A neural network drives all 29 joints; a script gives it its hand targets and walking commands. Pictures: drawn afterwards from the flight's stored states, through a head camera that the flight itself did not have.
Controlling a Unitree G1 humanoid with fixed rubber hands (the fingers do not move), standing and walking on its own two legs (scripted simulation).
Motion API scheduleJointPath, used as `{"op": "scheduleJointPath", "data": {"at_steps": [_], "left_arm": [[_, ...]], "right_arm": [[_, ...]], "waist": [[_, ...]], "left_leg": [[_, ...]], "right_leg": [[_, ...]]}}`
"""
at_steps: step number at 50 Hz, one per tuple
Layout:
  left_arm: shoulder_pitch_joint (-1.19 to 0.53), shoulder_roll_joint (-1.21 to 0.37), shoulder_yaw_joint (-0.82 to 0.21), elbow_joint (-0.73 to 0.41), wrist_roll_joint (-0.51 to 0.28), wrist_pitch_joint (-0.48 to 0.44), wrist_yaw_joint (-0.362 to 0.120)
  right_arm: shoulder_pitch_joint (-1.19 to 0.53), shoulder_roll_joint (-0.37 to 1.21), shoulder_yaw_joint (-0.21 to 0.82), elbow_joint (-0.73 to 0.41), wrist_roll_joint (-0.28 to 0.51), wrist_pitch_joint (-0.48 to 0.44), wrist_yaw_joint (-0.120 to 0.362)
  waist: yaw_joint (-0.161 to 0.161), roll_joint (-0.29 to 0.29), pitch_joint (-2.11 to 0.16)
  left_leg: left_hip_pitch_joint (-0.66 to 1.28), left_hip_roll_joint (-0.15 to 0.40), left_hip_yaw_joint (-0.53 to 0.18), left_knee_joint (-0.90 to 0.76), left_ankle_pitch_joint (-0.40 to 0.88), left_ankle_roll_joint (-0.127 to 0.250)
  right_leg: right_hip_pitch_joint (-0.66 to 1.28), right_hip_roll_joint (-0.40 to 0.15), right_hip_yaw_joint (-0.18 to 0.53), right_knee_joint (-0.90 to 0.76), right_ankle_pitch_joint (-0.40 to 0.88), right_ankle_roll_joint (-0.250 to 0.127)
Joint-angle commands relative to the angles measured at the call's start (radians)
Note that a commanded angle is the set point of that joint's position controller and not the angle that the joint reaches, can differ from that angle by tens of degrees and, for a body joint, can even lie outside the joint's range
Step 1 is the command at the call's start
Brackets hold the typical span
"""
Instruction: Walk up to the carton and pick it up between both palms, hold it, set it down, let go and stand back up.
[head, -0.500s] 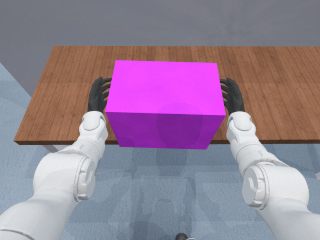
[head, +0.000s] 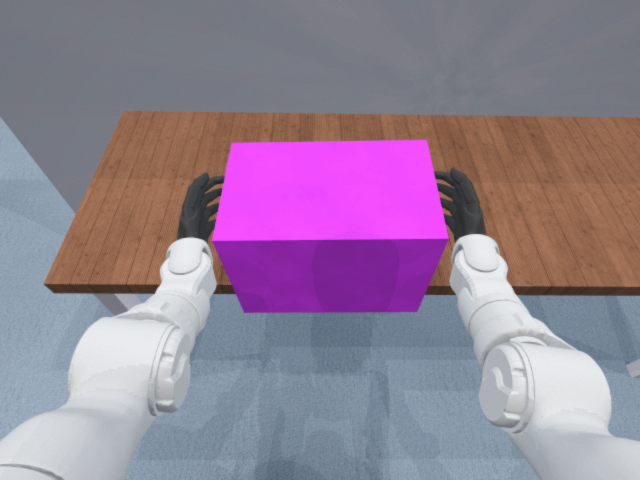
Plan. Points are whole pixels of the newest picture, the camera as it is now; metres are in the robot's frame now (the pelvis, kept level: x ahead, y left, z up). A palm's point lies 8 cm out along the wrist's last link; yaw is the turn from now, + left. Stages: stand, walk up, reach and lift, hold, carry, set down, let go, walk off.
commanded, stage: reach and lift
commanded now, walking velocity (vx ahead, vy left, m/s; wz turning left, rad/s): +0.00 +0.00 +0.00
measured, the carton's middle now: (329, 232) +0.45 +0.00 +0.01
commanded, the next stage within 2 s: none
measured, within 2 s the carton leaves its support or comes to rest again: neither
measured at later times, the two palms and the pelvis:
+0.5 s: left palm (185, 226) +0.39 +0.18 +0.09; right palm (484, 218) +0.40 -0.18 +0.11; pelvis +0.00 +0.00 +0.01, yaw +0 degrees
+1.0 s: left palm (171, 204) +0.39 +0.18 +0.13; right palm (494, 194) +0.40 -0.18 +0.15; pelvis +0.01 +0.00 +0.02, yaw +1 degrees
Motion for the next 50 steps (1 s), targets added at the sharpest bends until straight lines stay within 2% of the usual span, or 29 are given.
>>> {"op": "scheduleJointPath", "data": {"at_steps": [1,5,6,7,8,11,15,16,18,19,20,22,24,26,28,29,30,32,35,36,37,39,41,42,43,44,45,46,50], "left_arm": [[-0.653,-0.626,-0.232,-0.389,0.084,-0.014,-0.153],[-0.676,-0.702,-0.308,-0.537,0.032,-0.032,-0.142],[-0.701,-0.671,-0.280,-0.505,0.047,-0.029,-0.147],[-0.680,-0.673,-0.284,-0.545,0.037,-0.021,-0.139],[-0.664,-0.679,-0.294,-0.529,0.044,-0.011,-0.140],[-0.630,-0.689,-0.296,-0.519,0.039,0.032,-0.136],[-0.554,-0.697,-0.299,-0.581,0.056,0.108,-0.142],[-0.524,-0.680,-0.259,-0.559,0.084,0.134,-0.146],[-0.613,-0.669,-0.271,-0.621,0.093,0.153,-0.139],[-0.616,-0.682,-0.279,-0.672,0.074,0.166,-0.133],[-0.617,-0.737,-0.328,-0.692,0.057,0.185,-0.136],[-0.626,-0.720,-0.320,-0.767,0.035,0.193,-0.129],[-0.707,-0.741,-0.355,-0.873,0.032,0.204,-0.112],[-0.648,-0.742,-0.366,-0.920,0.019,0.227,-0.102],[-0.645,-0.724,-0.367,-0.875,0.035,0.261,-0.106],[-0.599,-0.730,-0.342,-0.854,0.051,0.284,-0.115],[-0.534,-0.711,-0.312,-0.881,0.084,0.304,-0.120],[-0.548,-0.691,-0.298,-0.848,0.095,0.338,-0.144],[-0.524,-0.641,-0.210,-0.828,0.132,0.397,-0.158],[-0.527,-0.653,-0.215,-0.831,0.111,0.407,-0.174],[-0.523,-0.663,-0.216,-0.879,0.099,0.421,-0.177],[-0.529,-0.683,-0.236,-0.961,0.085,0.446,-0.172],[-0.566,-0.688,-0.263,-1.069,0.073,0.464,-0.160],[-0.554,-0.697,-0.290,-1.086,0.056,0.474,-0.158],[-0.494,-0.719,-0.313,-1.144,0.056,0.489,-0.150],[-0.607,-0.692,-0.310,-1.186,0.041,0.496,-0.147],[-0.533,-0.729,-0.350,-1.236,0.043,0.512,-0.140],[-0.546,-0.701,-0.352,-1.322,0.052,0.525,-0.137],[-0.427,-0.673,-0.281,-1.274,0.142,0.641,-0.163]], "right_arm": [[-0.654,0.687,0.320,-0.352,0.024,-0.019,0.169],[-0.650,0.749,0.401,-0.435,0.077,0.004,0.154],[-0.609,0.754,0.388,-0.395,0.075,0.026,0.153],[-0.611,0.762,0.446,-0.445,0.105,0.046,0.160],[-0.590,0.767,0.435,-0.455,0.108,0.051,0.155],[-0.550,0.714,0.439,-0.365,0.138,0.108,0.165],[-0.496,0.702,0.465,-0.403,0.180,0.174,0.150],[-0.504,0.682,0.445,-0.391,0.190,0.196,0.152],[-0.568,0.658,0.429,-0.415,0.181,0.201,0.158],[-0.558,0.677,0.456,-0.415,0.210,0.212,0.158],[-0.571,0.653,0.430,-0.478,0.202,0.210,0.163],[-0.577,0.696,0.489,-0.532,0.246,0.231,0.157],[-0.596,0.713,0.495,-0.543,0.259,0.234,0.166],[-0.604,0.748,0.561,-0.647,0.312,0.255,0.170],[-0.561,0.713,0.530,-0.614,0.286,0.275,0.159],[-0.533,0.689,0.509,-0.598,0.278,0.296,0.155],[-0.524,0.695,0.515,-0.619,0.282,0.304,0.152],[-0.491,0.655,0.452,-0.562,0.227,0.333,0.145],[-0.533,0.660,0.483,-0.551,0.258,0.366,0.142],[-0.542,0.663,0.463,-0.580,0.242,0.368,0.133],[-0.557,0.694,0.501,-0.615,0.276,0.380,0.126],[-0.562,0.687,0.512,-0.692,0.287,0.389,0.115],[-0.603,0.750,0.601,-0.782,0.352,0.401,0.107],[-0.588,0.735,0.600,-0.822,0.351,0.400,0.097],[-0.550,0.747,0.643,-0.866,0.387,0.405,0.088],[-0.610,0.757,0.640,-0.881,0.397,0.417,0.091],[-0.579,0.736,0.666,-0.966,0.405,0.414,0.091],[-0.526,0.726,0.673,-0.932,0.414,0.429,0.081],[-0.434,0.654,0.618,-0.859,0.373,0.508,0.075]], "waist": [[-0.035,-0.011,-0.657],[-0.045,0.009,-0.771],[-0.055,0.004,-0.719],[-0.026,-0.014,-0.726],[-0.058,-0.006,-0.719],[-0.047,-0.007,-0.555],[-0.056,-0.032,-0.424],[-0.038,-0.039,-0.371],[-0.055,-0.015,-0.317],[-0.035,-0.022,-0.319],[-0.075,-0.006,-0.337],[-0.047,-0.030,-0.382],[-0.041,0.024,-0.478],[-0.004,0.014,-0.527],[-0.047,0.011,-0.437],[-0.054,-0.004,-0.390],[-0.027,-0.005,-0.376],[-0.066,-0.024,-0.298],[-0.008,-0.050,-0.213],[-0.026,-0.080,-0.237],[-0.009,-0.094,-0.247],[-0.025,-0.072,-0.296],[0.022,-0.049,-0.406],[-0.014,-0.048,-0.434],[-0.005,-0.033,-0.518],[0.006,-0.030,-0.525],[-0.012,-0.031,-0.589],[-0.021,-0.031,-0.557],[-0.027,-0.022,-0.317]], "left_leg": [[0.182,-0.031,0.057,-0.097,0.334,-0.037],[0.207,-0.035,0.033,-0.074,0.472,-0.056],[0.167,-0.044,0.037,-0.083,0.379,-0.045],[0.200,-0.046,0.039,-0.088,0.426,-0.043],[0.182,-0.049,0.032,-0.089,0.398,-0.037],[0.247,-0.035,0.024,-0.130,0.370,-0.053],[0.298,-0.043,0.031,-0.170,0.352,-0.040],[0.283,-0.046,0.038,-0.195,0.306,-0.031],[0.287,-0.045,0.031,-0.226,0.259,-0.035],[0.302,-0.035,0.035,-0.230,0.279,-0.036],[0.357,-0.035,0.028,-0.222,0.302,-0.046],[0.339,-0.043,0.033,-0.227,0.297,-0.034],[0.361,-0.040,0.020,-0.228,0.327,-0.050],[0.363,-0.048,0.027,-0.215,0.337,-0.043],[0.357,-0.054,0.024,-0.223,0.279,-0.040],[0.371,-0.052,0.026,-0.242,0.273,-0.043],[0.374,-0.059,0.040,-0.251,0.266,-0.031],[0.375,-0.052,0.033,-0.274,0.241,-0.024],[0.327,-0.069,0.062,-0.298,0.165,0.010],[0.325,-0.066,0.055,-0.300,0.175,0.013],[0.324,-0.069,0.058,-0.296,0.202,0.019],[0.333,-0.069,0.040,-0.306,0.246,0.011],[0.354,-0.077,0.042,-0.291,0.319,0.000],[0.346,-0.080,0.035,-0.290,0.332,-0.002],[0.420,-0.086,0.039,-0.263,0.435,-0.012],[0.385,-0.090,0.038,-0.260,0.371,-0.011],[0.476,-0.082,0.023,-0.232,0.519,-0.029],[0.511,-0.078,0.019,-0.218,0.566,-0.040],[0.469,-0.079,0.019,-0.254,0.457,-0.039]], "right_leg": [[0.610,-0.022,-0.056,-0.008,0.370,0.011],[0.661,-0.011,-0.048,0.022,0.496,0.010],[0.655,-0.016,-0.035,0.010,0.434,0.020],[0.682,-0.013,-0.034,0.011,0.469,0.023],[0.696,-0.017,-0.030,0.003,0.472,0.026],[0.642,-0.003,-0.048,-0.027,0.348,0.006],[0.712,0.000,-0.042,-0.068,0.350,0.004],[0.711,-0.002,-0.034,-0.088,0.294,0.006],[0.679,-0.006,-0.042,-0.107,0.221,0.000],[0.681,0.000,-0.042,-0.111,0.207,-0.008],[0.637,0.006,-0.059,-0.116,0.207,-0.017],[0.686,0.009,-0.043,-0.119,0.238,-0.012],[0.676,0.008,-0.039,-0.119,0.223,-0.018],[0.683,0.016,-0.027,-0.111,0.238,-0.012],[0.678,0.005,-0.025,-0.131,0.215,-0.012],[0.678,0.009,-0.033,-0.144,0.187,-0.015],[0.703,0.005,-0.024,-0.156,0.182,-0.011],[0.694,0.003,-0.028,-0.172,0.173,-0.017],[0.708,-0.005,-0.028,-0.185,0.065,-0.006],[0.743,-0.007,-0.028,-0.177,0.117,-0.002],[0.760,-0.005,-0.022,-0.178,0.127,0.001],[0.791,0.001,-0.022,-0.176,0.204,-0.003],[0.879,0.006,-0.010,-0.153,0.307,0.004],[0.901,0.005,-0.011,-0.150,0.359,0.006],[0.913,0.018,-0.015,-0.141,0.438,0.003],[0.892,0.013,-0.009,-0.144,0.363,0.012],[0.902,0.031,-0.026,-0.128,0.500,0.005],[0.882,0.036,-0.030,-0.130,0.517,0.010],[0.831,0.031,-0.029,-0.172,0.366,0.001]]}}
